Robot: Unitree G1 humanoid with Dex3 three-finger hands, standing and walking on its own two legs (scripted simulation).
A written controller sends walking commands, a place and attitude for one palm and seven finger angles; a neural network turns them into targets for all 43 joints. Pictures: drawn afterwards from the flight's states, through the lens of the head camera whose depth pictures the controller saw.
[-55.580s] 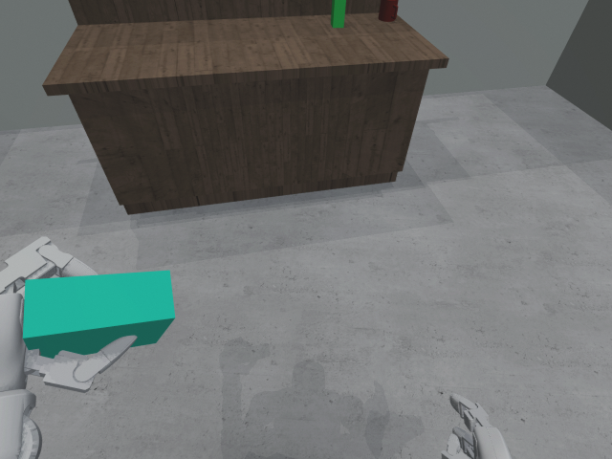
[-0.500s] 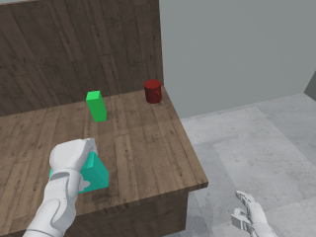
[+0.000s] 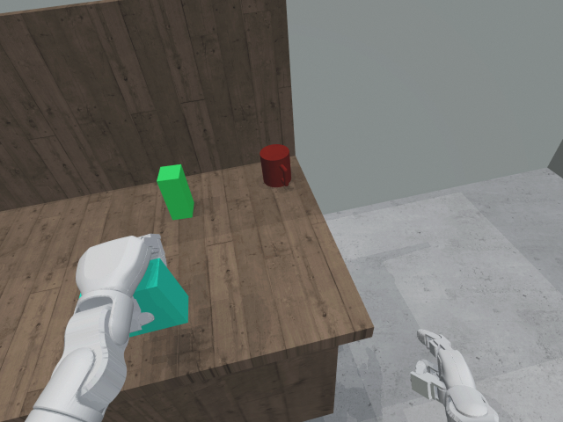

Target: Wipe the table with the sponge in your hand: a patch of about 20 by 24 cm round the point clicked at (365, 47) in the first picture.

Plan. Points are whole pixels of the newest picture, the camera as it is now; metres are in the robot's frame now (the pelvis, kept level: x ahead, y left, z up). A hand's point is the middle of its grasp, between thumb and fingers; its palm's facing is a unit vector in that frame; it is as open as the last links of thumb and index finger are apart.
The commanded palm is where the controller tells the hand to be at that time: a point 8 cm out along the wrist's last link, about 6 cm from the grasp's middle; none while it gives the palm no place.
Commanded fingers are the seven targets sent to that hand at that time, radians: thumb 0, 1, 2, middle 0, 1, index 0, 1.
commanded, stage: bring the sponge back beside the body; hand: left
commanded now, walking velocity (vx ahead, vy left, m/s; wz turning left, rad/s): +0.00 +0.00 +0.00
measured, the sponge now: (144, 306) +0.25 +0.26 +0.04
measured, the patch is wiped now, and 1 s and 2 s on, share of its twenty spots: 1.00 1.00 1.00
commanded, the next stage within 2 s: step back with the hand held close in 1.66 s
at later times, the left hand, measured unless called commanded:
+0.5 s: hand (120, 299) +0.23 +0.27 +0.09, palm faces +0.03 -0.13 -0.99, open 9.1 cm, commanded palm +0.20 +0.27 +0.16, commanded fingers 0.00 0.10 1.30 -1.20 -1.60 -1.20 -1.60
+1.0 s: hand (98, 317) +0.19 +0.28 +0.10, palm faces +0.05 -0.12 -0.99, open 9.1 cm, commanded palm +0.16 +0.28 +0.17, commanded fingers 0.00 0.10 1.30 -1.20 -1.60 -1.20 -1.60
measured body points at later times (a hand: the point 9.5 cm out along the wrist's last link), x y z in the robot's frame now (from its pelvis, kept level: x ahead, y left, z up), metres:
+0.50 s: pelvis -0.01 +0.00 +0.00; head -0.04 -0.04 +0.45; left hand +0.22 +0.27 +0.14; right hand +0.24 -0.20 -0.08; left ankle +0.02 +0.12 -0.74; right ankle -0.01 -0.09 -0.74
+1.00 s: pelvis -0.01 +0.00 +0.00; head -0.05 -0.04 +0.45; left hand +0.19 +0.28 +0.15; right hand +0.24 -0.19 -0.07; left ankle +0.02 +0.12 -0.74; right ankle -0.01 -0.09 -0.74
